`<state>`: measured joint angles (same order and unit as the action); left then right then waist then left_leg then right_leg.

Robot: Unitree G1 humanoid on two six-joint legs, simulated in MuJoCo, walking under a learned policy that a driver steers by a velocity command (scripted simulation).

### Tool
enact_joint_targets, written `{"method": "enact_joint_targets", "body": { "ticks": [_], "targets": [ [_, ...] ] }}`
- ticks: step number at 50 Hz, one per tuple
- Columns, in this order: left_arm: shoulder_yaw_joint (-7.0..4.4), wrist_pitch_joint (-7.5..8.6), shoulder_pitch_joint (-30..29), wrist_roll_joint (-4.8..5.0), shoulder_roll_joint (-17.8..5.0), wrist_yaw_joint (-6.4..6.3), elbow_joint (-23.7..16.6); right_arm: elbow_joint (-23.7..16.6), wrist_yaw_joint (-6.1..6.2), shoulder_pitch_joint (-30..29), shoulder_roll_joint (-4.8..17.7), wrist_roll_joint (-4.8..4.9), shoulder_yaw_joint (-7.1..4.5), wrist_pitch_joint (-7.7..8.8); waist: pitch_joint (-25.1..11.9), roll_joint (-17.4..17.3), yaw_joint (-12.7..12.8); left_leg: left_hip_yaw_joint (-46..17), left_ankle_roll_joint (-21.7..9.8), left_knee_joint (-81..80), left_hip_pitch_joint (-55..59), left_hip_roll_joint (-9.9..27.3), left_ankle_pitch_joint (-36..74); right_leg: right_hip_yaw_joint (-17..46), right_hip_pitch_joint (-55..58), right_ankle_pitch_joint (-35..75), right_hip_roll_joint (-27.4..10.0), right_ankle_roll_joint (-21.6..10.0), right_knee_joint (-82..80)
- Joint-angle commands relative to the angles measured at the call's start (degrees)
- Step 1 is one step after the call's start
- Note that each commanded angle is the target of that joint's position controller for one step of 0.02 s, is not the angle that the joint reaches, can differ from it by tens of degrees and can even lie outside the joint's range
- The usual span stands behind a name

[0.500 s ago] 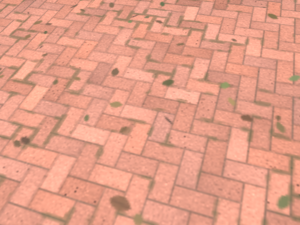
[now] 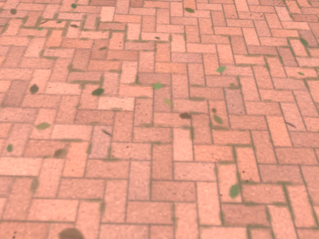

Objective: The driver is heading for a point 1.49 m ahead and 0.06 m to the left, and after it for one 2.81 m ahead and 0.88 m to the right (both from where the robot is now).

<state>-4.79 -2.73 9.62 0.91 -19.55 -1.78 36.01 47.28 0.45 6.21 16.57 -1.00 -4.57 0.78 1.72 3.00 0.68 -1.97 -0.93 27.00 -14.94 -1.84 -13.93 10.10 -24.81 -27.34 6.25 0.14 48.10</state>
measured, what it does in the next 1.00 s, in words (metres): walks ahead: right foot, then left foot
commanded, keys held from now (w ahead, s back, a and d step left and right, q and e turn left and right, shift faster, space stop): e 0.10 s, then no key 0.08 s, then w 0.30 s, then w+q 0.52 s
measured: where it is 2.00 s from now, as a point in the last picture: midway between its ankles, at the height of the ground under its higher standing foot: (150, 153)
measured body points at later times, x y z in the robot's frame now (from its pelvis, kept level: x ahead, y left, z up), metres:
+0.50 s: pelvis +0.04 -0.06 +0.01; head +0.05 -0.08 +0.46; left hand +0.16 +0.20 -0.09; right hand +0.12 -0.36 -0.11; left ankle +0.09 +0.10 -0.67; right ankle -0.03 -0.14 -0.74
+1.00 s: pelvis +0.31 -0.02 +0.00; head +0.35 -0.02 +0.45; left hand +0.42 +0.25 -0.10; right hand +0.44 -0.30 -0.11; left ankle +0.35 +0.04 -0.74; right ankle +0.26 -0.18 -0.65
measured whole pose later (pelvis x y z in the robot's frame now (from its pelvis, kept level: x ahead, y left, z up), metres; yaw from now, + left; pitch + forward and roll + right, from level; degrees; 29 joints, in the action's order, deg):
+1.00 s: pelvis +0.31 -0.02 +0.00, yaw +5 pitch +1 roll +1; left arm -1.9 6.5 14.6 0.1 -16.7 -0.5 39.2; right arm 43.0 -2.0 13.1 17.3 0.6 -3.5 3.5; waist 3.2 1.3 -0.6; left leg -1.0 -6.2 24.9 -17.5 -7.2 -8.6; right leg 3.6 -27.0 -19.7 -3.6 0.3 66.7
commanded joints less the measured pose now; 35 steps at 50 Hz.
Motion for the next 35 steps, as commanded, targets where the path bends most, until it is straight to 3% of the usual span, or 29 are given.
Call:
{"method": "enact_joint_targets", "body": {
  "ticks": [1, 2, 5, 6, 9, 12, 14, 15, 16, 17, 18, 19, 20, 22, 23, 26, 30, 35],
  "targets": [
    [-3.6, 0.14, 4.79, -0.08, -9.48, -0.13, -1.79, -5.23, 0.83, -5.02, 7.09, 0.25, -1.26, 0.38, -3.91, -10.2, 2.12, -13.95, -10.96, -8.6, 7.96, 18.06, 19.26, -1.22, -9.18, -1.66, -3.76, 3.15, 19.49],
    [-3.22, -0.33, 4.52, -0.18, -8.18, -0.08, -1.84, -5.25, 1.14, -5.17, 6.51, 1.03, -0.97, 0.25, -2.86, -10.7, 1.27, -11.58, -10.56, -8.55, 8.58, 17.03, 19.46, -1.66, -11.0, 1.1, -4.12, 4.15, 21.17],
    [-1.85, -0.37, 0.6, 0.63, -4.84, 0.54, -4.07, -4.45, 2.03, -1.56, 7.66, 0.51, -1.04, -0.67, -2.51, -11.81, -1.38, -6.11, -11.4, -9.38, 11.24, 15.61, 21.87, -6.1, -11.87, 4.55, -5.61, 5.67, 15.89],
    [-1.42, -0.21, -0.92, 0.51, -4.12, 0.58, -4.82, -4.15, 2.13, 0.01, 8.2, 0.38, -1.18, -0.89, -3.21, -11.93, -2.64, -6.1, -12.03, -9.18, 12.97, 16.2, 23.09, -6.36, -11.39, 4.31, -6.2, 5.94, 12.77],
    [-0.26, 0.06, -1.67, -0.35, -2.4, 0.96, -5.82, -4.1, 1.45, -0.01, 10.47, 0.78, -1.7, -1.33, -5.16, -12.61, -3.14, -4.03, -12.41, -8.32, 12.45, 17.1, 25.57, -8.38, -3.73, 2.56, -7.45, 5.32, 2.43],
    [0.03, 0.09, -0.64, 0.08, -2.91, 1.41, -5.18, -3.37, 0.15, 1.69, 12.03, 2.04, -1.99, -1.17, -4.83, -13.2, -3.78, -4.55, -11.96, -11.46, 7.89, 17.21, 4.35, -11.83, 4.04, 3.49, -6.58, 3.2, -7.24],
    [0.04, 0.5, 2.91, 0.02, -2.67, 1.83, -3.36, -2.85, -0.6, 0.87, 11.81, 3.03, -1.56, -0.7, -2.9, -12.28, -1.21, -4.53, -10.55, -11.2, 2.53, 16.66, -6.29, -13.44, 12.35, 9.76, -5.57, 0.4, -18.43],
    [-0.09, 0.77, 5.87, -0.07, -2.67, 1.86, -1.62, -2.36, -1.04, 1.17, 10.27, 3.08, -0.94, -0.32, -2.8, -11.03, 0.25, -3.51, -9.06, -9.26, -1.14, 15.62, -8.35, -14.12, 19.05, 12.07, -4.57, -1.12, -23.18],
    [-0.44, 1.02, 9.67, 0.22, -3.42, 1.56, -0.24, -1.79, -1.52, 1.6, 7.0, 2.39, 0.24, 0.32, -4.09, -8.36, 2.08, -1.07, -6.19, -4.27, -5.94, 13.49, -10.36, -11.24, 27.16, 11.57, -5.98, -2.39, -25.14],
    [-1.22, 1.39, 15.24, 0.06, -7.12, 0.94, 0.58, -2.95, -2.34, 0.2, 1.82, 0.45, 2.02, 1.1, -6.77, 4.03, 3.55, 5.52, -1.26, 13.76, -14.75, 8.09, -15.48, 4.5, 35.39, 13.9, -17.77, -5.49, -28.55],
    [-2.67, 2.44, 16.99, -0.87, -13.94, 1.6, 0.24, -6.36, -1.94, -3.76, 4.06, 1.39, 1.3, 1.99, -4.14, 13.51, 4.89, 5.95, 0.75, 25.05, -28.57, 2.15, -22.26, 24.87, 32.59, 2.12, -28.82, -15.5, -35.6],
    [-1.81, 4.08, 15.05, -1.09, -10.24, 1.96, -0.18, -6.5, -1.64, -5.47, 9.08, 2.58, -0.2, 2.59, -0.62, 7.57, 5.14, 0.85, 0.41, 33.12, -31.03, 5.42, -19.75, 25.78, 29.15, -4.51, -28.45, -17.8, -38.06],
    [-0.86, 5.16, 12.41, -1.12, -7.34, 1.88, -0.01, -5.83, -1.94, -4.07, 9.86, 3.34, -0.68, 2.88, 2.68, 7.68, 3.24, -0.28, -0.6, 34.11, -32.39, 7.21, -13.75, 20.61, 27.09, -7.54, -25.85, -15.76, -38.87],
    [-0.18, 6.07, 9.41, -0.64, -5.3, 1.59, -0.19, -3.78, -2.04, -2.19, 9.17, 2.5, -0.88, 3.37, 4.56, 5.92, 1.72, -0.41, -0.78, 31.99, -32.3, 8.59, -4.68, 13.05, 26.34, -0.44, -21.63, -12.58, -40.55],
    [0.1, 6.31, 9.36, -0.88, -4.74, 1.37, -0.28, -3.36, -2.23, -2.22, 8.34, 2.14, -0.78, 3.64, 4.31, 5.06, 1.34, -0.23, -0.46, 31.0, -30.94, 8.86, -0.63, 9.88, 25.69, 5.88, -20.36, -11.75, -41.17],
    [-0.12, 6.78, 10.28, -1.18, -4.51, 0.98, 0.25, -2.52, -2.72, -1.79, 5.96, 2.17, -0.1, 3.73, 2.2, 2.85, 1.31, 1.05, 1.34, 26.46, -30.36, 8.28, 7.69, 1.98, 27.09, 17.66, -18.75, -11.13, -41.97],
    [-0.61, 7.09, 12.2, -1.38, -5.45, 0.92, 2.33, -4.18, -3.15, -5.53, 3.82, 2.42, 1.09, 3.27, 3.81, 2.47, 2.88, 1.64, 2.77, 16.42, -27.07, 7.0, 15.12, -5.67, 24.29, 21.73, -18.15, -10.38, -43.23],
    [-1.17, 7.17, 14.29, -0.69, -6.1, 0.96, 5.04, -7.4, -4.55, -10.53, 3.37, 2.66, 2.0, 3.7, 6.83, 1.11, 4.35, 2.56, -0.14, 7.68, -25.6, 5.12, 16.36, -11.21, 26.93, 25.68, -20.78, -9.82, -43.21]
  ]
}}
Next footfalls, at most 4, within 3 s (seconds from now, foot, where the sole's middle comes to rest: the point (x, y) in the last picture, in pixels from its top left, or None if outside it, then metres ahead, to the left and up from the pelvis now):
0.32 right None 0.01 -0.15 -0.77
0.82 left None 0.39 0.04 -0.77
1.30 right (189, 186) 0.70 -0.13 -0.77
1.80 left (122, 148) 0.89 0.19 -0.77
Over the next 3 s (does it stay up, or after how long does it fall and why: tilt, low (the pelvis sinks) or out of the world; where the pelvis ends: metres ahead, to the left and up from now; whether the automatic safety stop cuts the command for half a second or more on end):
stays up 1.38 0.13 0.00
